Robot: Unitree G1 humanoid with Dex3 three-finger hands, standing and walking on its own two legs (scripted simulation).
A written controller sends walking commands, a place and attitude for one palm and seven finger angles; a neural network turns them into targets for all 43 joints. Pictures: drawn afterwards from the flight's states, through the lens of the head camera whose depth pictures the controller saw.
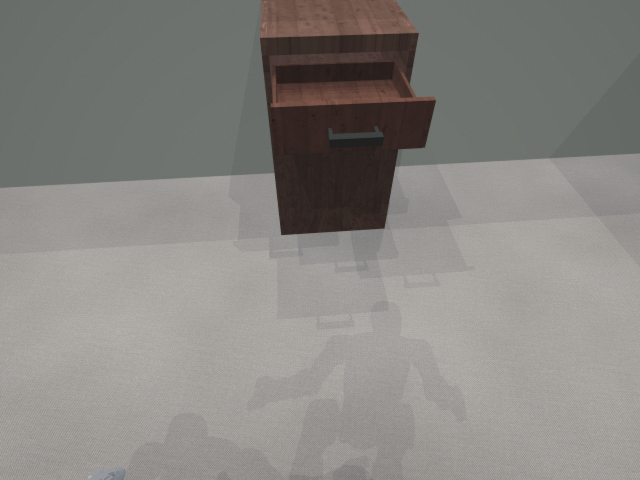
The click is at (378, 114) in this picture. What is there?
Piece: drawer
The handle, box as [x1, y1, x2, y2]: [328, 126, 383, 147]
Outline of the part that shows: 383,136 382,133 378,130 377,126 374,126 373,132 333,134 331,128 328,128 329,147 382,145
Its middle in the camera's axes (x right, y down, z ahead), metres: +0.08 -0.26 +0.99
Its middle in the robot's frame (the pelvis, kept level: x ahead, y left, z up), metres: +0.92 -0.04 -0.07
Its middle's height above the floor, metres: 0.70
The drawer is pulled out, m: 0.30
